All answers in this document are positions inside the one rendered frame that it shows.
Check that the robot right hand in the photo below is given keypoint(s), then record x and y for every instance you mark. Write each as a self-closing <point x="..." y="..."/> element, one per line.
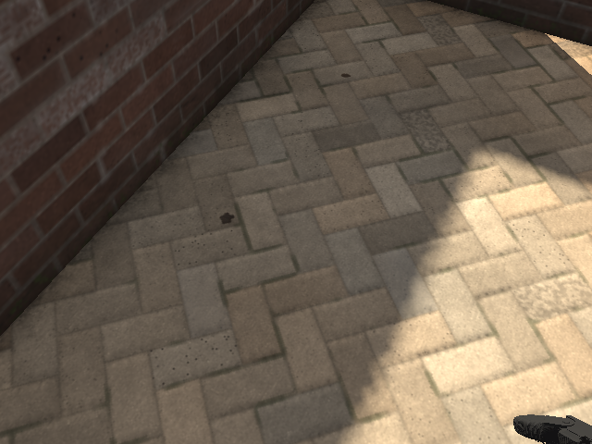
<point x="553" y="430"/>

